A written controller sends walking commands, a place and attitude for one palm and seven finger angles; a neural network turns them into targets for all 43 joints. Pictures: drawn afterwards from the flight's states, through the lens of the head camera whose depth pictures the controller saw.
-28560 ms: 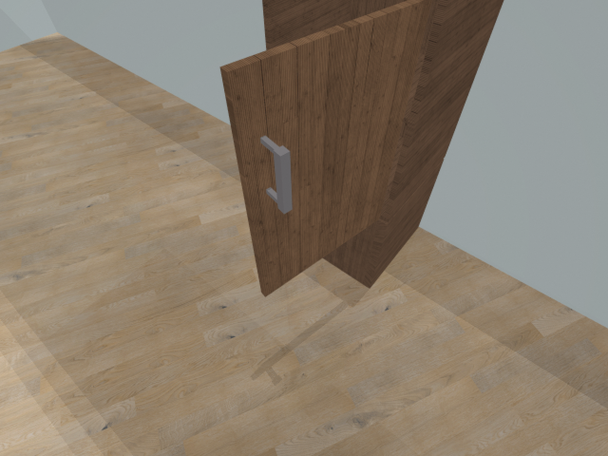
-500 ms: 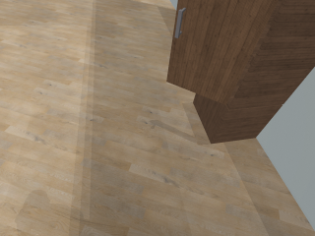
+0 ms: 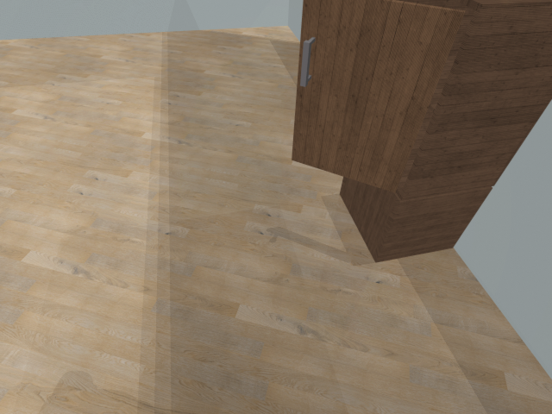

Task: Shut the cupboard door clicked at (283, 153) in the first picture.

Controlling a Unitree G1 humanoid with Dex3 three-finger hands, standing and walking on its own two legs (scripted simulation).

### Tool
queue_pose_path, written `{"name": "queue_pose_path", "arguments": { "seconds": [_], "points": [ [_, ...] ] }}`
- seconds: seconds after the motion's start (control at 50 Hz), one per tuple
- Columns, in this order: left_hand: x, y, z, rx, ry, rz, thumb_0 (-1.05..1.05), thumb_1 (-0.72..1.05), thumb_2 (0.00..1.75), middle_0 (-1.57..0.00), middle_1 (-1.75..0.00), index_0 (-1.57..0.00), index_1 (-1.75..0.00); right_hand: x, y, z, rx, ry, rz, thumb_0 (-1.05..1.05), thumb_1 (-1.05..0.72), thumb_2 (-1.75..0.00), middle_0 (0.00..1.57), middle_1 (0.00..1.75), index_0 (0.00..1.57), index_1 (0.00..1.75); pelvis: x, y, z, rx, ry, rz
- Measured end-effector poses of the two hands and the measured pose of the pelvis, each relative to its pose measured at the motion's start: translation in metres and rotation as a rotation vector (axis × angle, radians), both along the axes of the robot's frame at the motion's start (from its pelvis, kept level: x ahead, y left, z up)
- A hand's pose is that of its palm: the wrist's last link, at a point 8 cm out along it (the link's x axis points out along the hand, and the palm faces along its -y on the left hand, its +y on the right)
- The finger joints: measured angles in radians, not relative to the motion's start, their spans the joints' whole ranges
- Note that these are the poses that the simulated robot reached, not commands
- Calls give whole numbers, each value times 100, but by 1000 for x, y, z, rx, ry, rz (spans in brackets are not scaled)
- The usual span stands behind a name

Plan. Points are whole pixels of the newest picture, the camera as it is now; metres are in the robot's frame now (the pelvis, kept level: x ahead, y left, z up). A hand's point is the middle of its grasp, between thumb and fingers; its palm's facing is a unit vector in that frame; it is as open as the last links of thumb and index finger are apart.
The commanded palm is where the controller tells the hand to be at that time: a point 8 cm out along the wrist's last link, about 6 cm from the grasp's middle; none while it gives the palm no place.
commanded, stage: let the arm hang, fingers relaxed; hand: left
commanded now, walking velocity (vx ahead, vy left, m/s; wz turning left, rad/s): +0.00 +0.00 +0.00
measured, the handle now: (308, 62) +1.06 -0.05 +0.06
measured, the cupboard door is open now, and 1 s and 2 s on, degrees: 51 51 51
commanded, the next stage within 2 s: look to check the result in 0.16 s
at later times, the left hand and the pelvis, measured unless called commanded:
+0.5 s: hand out of the picture -0.01 +0.18 -0.17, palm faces +0.03 -0.98 -0.21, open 7.3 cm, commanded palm none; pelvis +0.02 +0.00 +0.00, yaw +0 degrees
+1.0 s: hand out of the picture +0.12 +0.19 -0.16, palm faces +0.01 -0.96 -0.26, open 7.3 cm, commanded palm none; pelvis +0.07 -0.01 +0.00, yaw +2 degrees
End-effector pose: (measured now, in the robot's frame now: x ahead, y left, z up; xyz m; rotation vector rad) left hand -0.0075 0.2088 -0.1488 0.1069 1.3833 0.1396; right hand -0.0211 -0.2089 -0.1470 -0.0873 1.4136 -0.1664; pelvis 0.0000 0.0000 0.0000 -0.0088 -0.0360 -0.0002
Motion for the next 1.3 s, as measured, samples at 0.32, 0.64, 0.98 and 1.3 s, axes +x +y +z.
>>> {"name": "queue_pose_path", "arguments": {
  "seconds": [0.32, 0.64, 0.98, 1.3],
  "points": [
    [-27, 6, 2, 20, 109, 21, 0, 91, 90, -20, -30, -20, -30, 17, -19, 3, -37, -7, 12, 0, -90, -90, 20, 30, 20, 29, 8, -3, 0, -3, 9, 6],
    [28, 27, 13, 78, 54, -18, 0, 91, 90, -20, -30, -20, -30, 62, -42, 9, -75, -37, 39, 0, -90, -90, 20, 30, 20, 29, 33, -6, 5, 5, 19, 2],
    [116, 33, 19, 113, -78, -51, 0, 91, 90, -20, -30, -20, -30, 129, -64, 16, -106, -101, 89, 0, -90, -90, 20, 30, 20, 29, 65, -15, 6, 8, 25, 21],
    [102, 66, -23, 22, 68, 186, 0, 91, 90, -20, -30, -20, -30, 218, -9, 2, -119, -53, 255, 0, -90, -90, 20, 30, 20, 29, 144, 36, -23, 11, 25, 213]
  ]
}}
